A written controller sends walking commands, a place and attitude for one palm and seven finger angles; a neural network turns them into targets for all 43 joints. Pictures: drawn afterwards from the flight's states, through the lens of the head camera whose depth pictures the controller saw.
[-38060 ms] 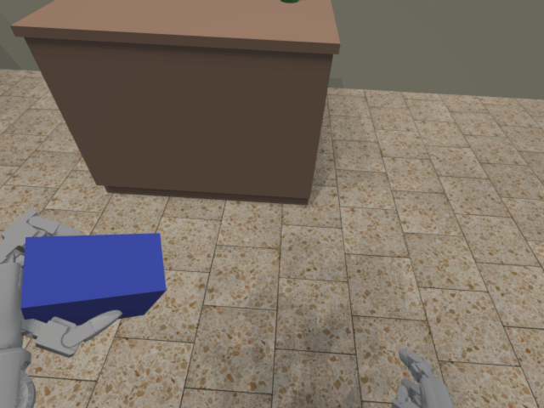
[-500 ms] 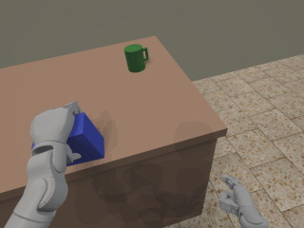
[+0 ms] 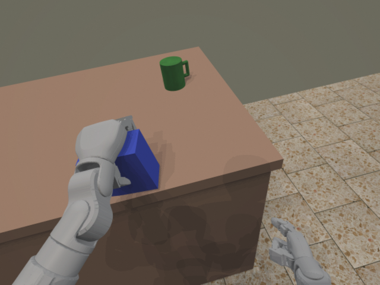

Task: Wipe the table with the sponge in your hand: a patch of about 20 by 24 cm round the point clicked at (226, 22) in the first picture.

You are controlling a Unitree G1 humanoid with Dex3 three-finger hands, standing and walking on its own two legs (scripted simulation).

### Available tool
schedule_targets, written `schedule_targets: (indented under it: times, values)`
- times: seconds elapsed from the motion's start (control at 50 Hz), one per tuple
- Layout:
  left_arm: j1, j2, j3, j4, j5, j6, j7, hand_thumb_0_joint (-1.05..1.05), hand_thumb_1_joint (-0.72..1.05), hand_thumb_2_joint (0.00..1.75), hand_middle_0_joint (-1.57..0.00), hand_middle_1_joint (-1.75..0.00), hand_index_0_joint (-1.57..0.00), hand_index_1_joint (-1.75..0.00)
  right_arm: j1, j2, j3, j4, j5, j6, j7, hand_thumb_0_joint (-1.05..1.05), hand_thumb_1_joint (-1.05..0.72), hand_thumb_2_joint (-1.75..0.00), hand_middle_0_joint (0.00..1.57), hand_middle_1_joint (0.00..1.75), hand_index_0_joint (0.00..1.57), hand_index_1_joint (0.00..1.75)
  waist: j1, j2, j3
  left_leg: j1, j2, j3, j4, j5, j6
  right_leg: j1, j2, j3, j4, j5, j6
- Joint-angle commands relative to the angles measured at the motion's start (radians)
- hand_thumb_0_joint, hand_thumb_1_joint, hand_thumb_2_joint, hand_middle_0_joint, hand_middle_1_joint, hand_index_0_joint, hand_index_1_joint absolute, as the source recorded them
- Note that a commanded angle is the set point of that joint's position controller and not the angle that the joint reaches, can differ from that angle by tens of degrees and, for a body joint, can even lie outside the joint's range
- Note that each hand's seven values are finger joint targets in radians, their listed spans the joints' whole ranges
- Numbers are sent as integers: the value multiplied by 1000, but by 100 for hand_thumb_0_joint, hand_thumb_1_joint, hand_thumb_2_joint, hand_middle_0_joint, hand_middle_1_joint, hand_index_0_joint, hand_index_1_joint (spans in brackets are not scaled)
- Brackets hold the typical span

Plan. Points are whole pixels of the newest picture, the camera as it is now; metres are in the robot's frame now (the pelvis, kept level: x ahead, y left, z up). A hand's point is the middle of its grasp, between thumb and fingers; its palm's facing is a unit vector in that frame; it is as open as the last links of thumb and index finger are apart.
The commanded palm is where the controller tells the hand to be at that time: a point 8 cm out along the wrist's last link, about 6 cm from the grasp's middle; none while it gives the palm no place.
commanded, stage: slide across to the third lane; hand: left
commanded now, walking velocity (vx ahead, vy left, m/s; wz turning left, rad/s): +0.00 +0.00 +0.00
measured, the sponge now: (126, 170) +0.30 +0.20 +0.11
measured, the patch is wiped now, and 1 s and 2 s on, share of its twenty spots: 0.60 0.75 0.85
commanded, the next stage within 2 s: wipe forward along the third lane in 0.14 s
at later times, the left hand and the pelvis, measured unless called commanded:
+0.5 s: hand (135, 145) +0.33 +0.17 +0.16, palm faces +0.14 -0.11 -0.98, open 10.7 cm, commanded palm +0.31 +0.18 +0.22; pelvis -0.01 -0.02 +0.00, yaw -1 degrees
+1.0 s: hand (135, 135) +0.37 +0.19 +0.16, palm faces +0.04 -0.03 -1.00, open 10.7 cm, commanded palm +0.35 +0.20 +0.20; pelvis -0.01 -0.03 +0.00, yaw -1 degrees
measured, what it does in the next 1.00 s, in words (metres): stands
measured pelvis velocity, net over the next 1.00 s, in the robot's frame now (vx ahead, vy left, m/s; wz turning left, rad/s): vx -0.01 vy -0.03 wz -0.01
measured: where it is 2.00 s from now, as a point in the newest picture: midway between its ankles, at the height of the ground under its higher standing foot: outside the picture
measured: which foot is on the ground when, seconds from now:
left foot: down 0.00-1.00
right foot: down 0.00-1.00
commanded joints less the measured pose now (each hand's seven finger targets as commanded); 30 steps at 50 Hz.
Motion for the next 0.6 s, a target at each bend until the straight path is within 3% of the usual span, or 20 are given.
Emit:
schedule_targets:
  times: [0.0, 0.02, 0.06, 0.1, 0.12, 0.2, 0.22, 0.26, 0.3, 0.32, 0.36, 0.4, 0.42, 0.44, 0.46, 0.5, 0.52, 0.56, 0.58]
  values:
    - [-358, 113, 87, -111, -13, -5, 44, 0, 10, 130, -120, -160, -120, -160, -238, -75, -34, -172, -1, -48, -14, 0, -90, -90, 20, 30, 20, 30, -24, -160, -171, -27, 16, 0, -61, 185, 20, 132, -35, 76, -101, 130, 12]
    - [-368, 151, 125, -124, -11, 0, 49, 0, 10, 130, -120, -160, -120, -160, -260, -72, -31, -182, 3, -50, -16, 0, -90, -90, 20, 30, 20, 30, -15, -130, -181, -25, 17, -6, -66, 174, 18, 136, -30, 102, -104, 109, 5]
    - [-370, 103, 82, -87, -14, 4, 50, 0, 10, 130, -120, -160, -120, -160, -246, -68, -31, -175, 1, -48, -15, 0, -90, -90, 20, 30, 20, 30, -23, -152, -182, -35, 16, 5, -62, 186, 17, 149, -38, 83, -103, 123, 10]
    - [-371, 84, 64, -96, -14, 6, 48, 0, 10, 130, -120, -160, -120, -160, -254, -71, -34, -176, 2, -39, -13, 0, -90, -90, 20, 30, 20, 30, -22, -134, -192, -27, 12, 9, -63, 189, 17, 154, -38, 87, -106, 133, 10]
    - [-385, 91, 72, -117, -14, 7, 48, 0, 10, 130, -120, -160, -120, -160, -272, -65, -30, -190, 7, -44, -11, 0, -90, -90, 20, 30, 20, 30, -20, -116, -194, -21, 14, 2, -67, 179, 19, 147, -33, 104, -109, 113, 5]
    - [-405, 68, 42, -68, -18, 17, 48, 0, 10, 130, -120, -160, -120, -160, -255, -73, -36, -175, 5, -36, -12, 0, -90, -90, 20, 30, 20, 30, -30, -155, -192, -30, 12, 15, -61, 180, 22, 157, -41, 94, -116, 128, 16]
    - [-428, 102, 75, -80, -14, 17, 51, 0, 10, 130, -120, -160, -120, -160, -266, -70, -33, -184, 10, -40, -13, 0, -90, -90, 20, 30, 20, 30, -29, -141, -200, -25, 13, 9, -65, 170, 22, 155, -37, 115, -121, 108, 10]
    - [-432, 79, 51, -4, -6, 26, 53, 0, 10, 130, -120, -160, -120, -160, -246, -75, -34, -168, 7, -36, -16, 0, -90, -90, 20, 30, 20, 30, -36, -165, -181, -42, 13, 16, -65, 173, 21, 152, -42, 97, -120, 118, 14]
    - [-424, 128, 95, 19, 1, 31, 55, 0, 10, 130, -120, -160, -120, -160, -247, -82, -38, -162, 3, -26, -22, 0, -90, -90, 20, 30, 20, 30, -26, -174, -197, -50, 10, 22, -60, 179, 21, 174, -43, 111, -118, 142, 15]
    - [-425, 155, 124, 21, -2, 35, 57, 0, 10, 130, -120, -160, -120, -160, -260, -80, -36, -170, 8, -27, -24, 0, -90, -90, 20, 30, 20, 30, -23, -148, -194, -48, 10, 18, -66, 164, 20, 168, -41, 130, -127, 111, 13]
    - [-449, 125, 90, 82, 5, 38, 54, 0, 10, 130, -120, -160, -120, -160, -245, -84, -37, -157, 6, -27, -28, 0, -90, -90, 20, 30, 20, 30, -37, -178, -167, -67, 11, 25, -62, 149, 20, 152, -47, 120, -132, 88, 18]
    - [-470, 152, 103, 127, 10, 43, 50, 0, 10, 130, -120, -160, -120, -160, -242, -91, -39, -149, 5, -23, -37, 0, -90, -90, 20, 30, 20, 30, -40, -176, -163, -78, 7, 30, -57, 127, 20, 149, -52, 137, -143, 56, 23]
    - [-490, 179, 126, 141, 15, 44, 50, 0, 10, 130, -120, -160, -120, -160, -246, -91, -36, -155, 8, -27, -42, 0, -90, -90, 20, 30, 20, 30, -37, -147, -159, -74, 5, 26, -62, 108, 20, 134, -51, 151, -153, 14, 19]
    - [-514, 160, 102, 187, 22, 47, 47, 0, 10, 130, -120, -160, -120, -160, -232, -94, -38, -148, 5, -30, -47, 0, -90, -90, 20, 30, 20, 30, -46, -189, -158, -87, 4, 32, -54, 107, 23, 136, -55, 141, -150, 9, 24]
    - [-516, 161, 99, 229, 25, 49, 43, 0, 10, 130, -120, -160, -120, -160, -226, -97, -39, -139, 7, -31, -49, 0, -90, -90, 20, 30, 20, 30, -49, -192, -157, -94, 6, 32, -52, 103, 22, 133, -58, 148, -155, 5, 26]
    - [-546, 169, 96, 267, 32, 50, 35, 0, 10, 130, -120, -160, -120, -160, -226, -101, -41, -134, 6, -33, -54, 0, -90, -90, 20, 30, 20, 30, -49, -184, -167, -104, 3, 33, -46, 98, 20, 138, -64, 157, -154, 1, 28]
    - [-563, 196, 120, 264, 38, 47, 32, 0, 10, 130, -120, -160, -120, -160, -226, -101, -43, -139, 9, -38, -52, 0, -90, -90, 20, 30, 20, 30, -46, -140, -194, -95, -2, 29, -48, 96, 20, 143, -63, 171, -155, -7, 23]
    - [-536, 160, 90, 303, 37, 48, 23, 0, 10, 130, -120, -160, -120, -160, -217, -101, -45, -138, 6, -45, -50, 0, -90, -90, 20, 30, 20, 30, -43, -182, -205, -112, 1, 32, -38, 120, 23, 168, -69, 149, -131, 53, 28]
    - [-538, 178, 102, 330, 39, 50, 17, 0, 10, 130, -120, -160, -120, -160, -215, -106, -46, -128, 5, -43, -49, 0, -90, -90, 20, 30, 20, 30, -45, -194, -195, -120, 2, 32, -34, 119, 23, 163, -70, 155, -132, 67, 31]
